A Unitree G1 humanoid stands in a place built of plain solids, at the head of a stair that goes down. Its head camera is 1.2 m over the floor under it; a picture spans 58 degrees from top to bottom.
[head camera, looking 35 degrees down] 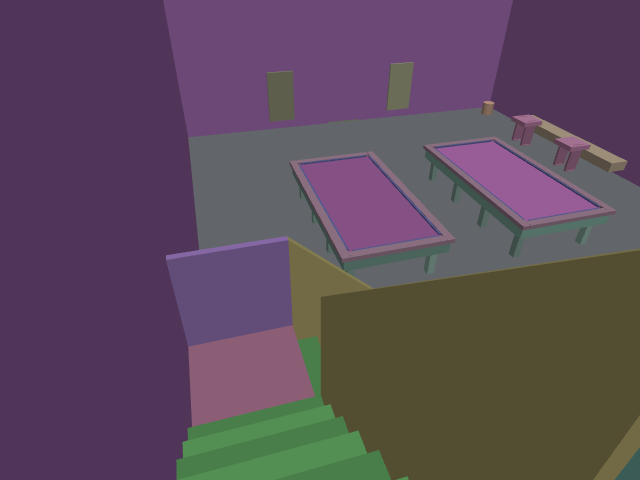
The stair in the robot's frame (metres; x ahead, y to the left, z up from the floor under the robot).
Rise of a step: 0.21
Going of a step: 0.23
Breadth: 0.93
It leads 16 degrees to the left of straight ahead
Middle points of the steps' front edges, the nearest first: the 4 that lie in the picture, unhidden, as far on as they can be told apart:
1.12 0.25 -0.86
1.35 0.32 -1.07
1.57 0.38 -1.29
1.79 0.44 -1.50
